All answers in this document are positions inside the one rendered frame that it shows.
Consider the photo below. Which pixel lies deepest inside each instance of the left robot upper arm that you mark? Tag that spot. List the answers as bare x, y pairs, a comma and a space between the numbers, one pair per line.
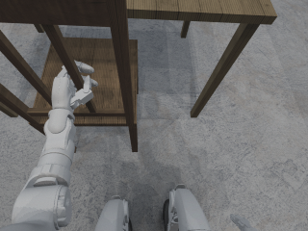
45, 208

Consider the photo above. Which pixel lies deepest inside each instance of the right robot hand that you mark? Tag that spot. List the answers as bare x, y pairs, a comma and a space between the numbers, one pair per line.
242, 223

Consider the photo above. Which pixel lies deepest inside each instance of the table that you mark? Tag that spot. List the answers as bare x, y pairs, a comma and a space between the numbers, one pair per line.
249, 13

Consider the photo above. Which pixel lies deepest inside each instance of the left robot shin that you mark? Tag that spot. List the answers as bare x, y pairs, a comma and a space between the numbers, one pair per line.
126, 227

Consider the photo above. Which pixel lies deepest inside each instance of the left robot forearm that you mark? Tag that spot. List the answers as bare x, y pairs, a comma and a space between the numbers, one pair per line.
57, 154

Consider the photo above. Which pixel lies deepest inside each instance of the robot right thigh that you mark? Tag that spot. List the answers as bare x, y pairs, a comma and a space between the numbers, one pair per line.
189, 213

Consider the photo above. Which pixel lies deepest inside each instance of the chair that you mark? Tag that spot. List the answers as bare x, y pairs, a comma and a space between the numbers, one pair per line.
114, 60

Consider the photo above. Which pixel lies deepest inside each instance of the left robot hand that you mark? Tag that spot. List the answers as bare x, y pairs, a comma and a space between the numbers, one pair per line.
63, 89

